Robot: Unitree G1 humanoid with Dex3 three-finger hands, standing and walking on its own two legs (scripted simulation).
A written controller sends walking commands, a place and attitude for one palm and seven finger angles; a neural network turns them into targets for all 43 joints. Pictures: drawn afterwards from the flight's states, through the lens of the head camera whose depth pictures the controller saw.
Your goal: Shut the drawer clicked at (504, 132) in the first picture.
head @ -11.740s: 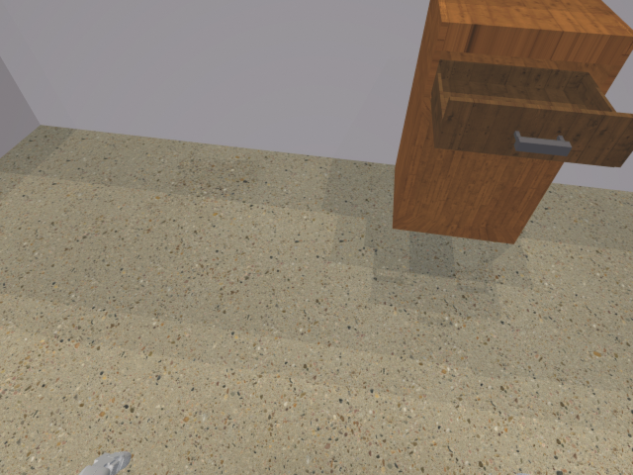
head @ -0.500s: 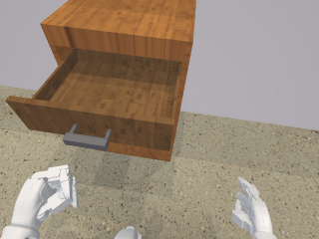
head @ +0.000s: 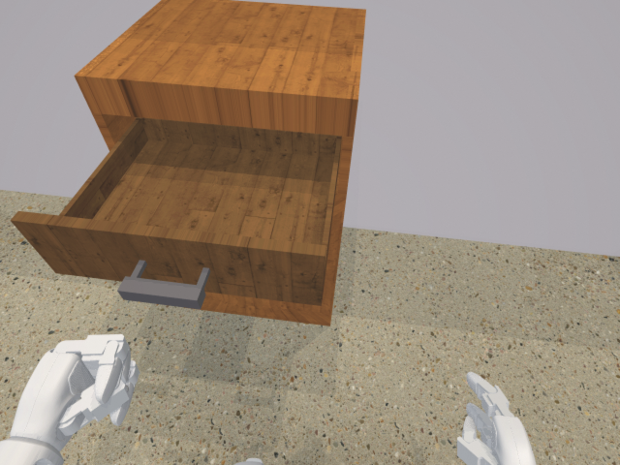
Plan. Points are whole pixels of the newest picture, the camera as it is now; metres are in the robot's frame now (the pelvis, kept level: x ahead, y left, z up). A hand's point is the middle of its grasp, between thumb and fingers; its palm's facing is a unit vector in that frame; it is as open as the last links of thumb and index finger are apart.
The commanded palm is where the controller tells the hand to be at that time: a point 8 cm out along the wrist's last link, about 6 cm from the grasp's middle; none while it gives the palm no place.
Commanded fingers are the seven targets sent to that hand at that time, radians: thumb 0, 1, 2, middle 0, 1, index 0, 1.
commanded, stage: raise the hand and make a fist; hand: left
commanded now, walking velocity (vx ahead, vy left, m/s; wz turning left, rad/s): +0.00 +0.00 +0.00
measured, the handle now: (168, 281) +0.38 +0.24 -0.02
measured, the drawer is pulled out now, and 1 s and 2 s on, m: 0.29 0.29 0.29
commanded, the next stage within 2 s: bring the fist close to the handle in 0.20 s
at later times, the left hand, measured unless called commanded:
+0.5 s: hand (123, 387) +0.20 +0.22 +0.05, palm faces -0.02 -1.00 -0.06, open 3.3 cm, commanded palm +0.17 +0.27 +0.06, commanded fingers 0.00 0.90 0.90 -1.40 -1.60 -1.40 -1.60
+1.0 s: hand (167, 369) +0.24 +0.20 +0.01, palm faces -0.10 -0.99 -0.06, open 3.3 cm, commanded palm +0.22 +0.26 +0.01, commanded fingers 0.00 0.90 0.90 -1.40 -1.60 -1.40 -1.60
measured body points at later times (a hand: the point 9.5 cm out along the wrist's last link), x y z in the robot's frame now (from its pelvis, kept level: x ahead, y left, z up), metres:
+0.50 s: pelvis +0.00 -0.01 +0.00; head +0.03 -0.01 +0.45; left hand +0.19 +0.27 +0.06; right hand +0.19 -0.25 -0.07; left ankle +0.03 +0.12 -0.69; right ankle -0.01 -0.13 -0.69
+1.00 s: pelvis -0.02 +0.00 -0.04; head +0.05 +0.00 +0.41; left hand +0.24 +0.25 +0.01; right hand +0.15 -0.24 -0.12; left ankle +0.03 +0.13 -0.69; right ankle -0.01 -0.13 -0.69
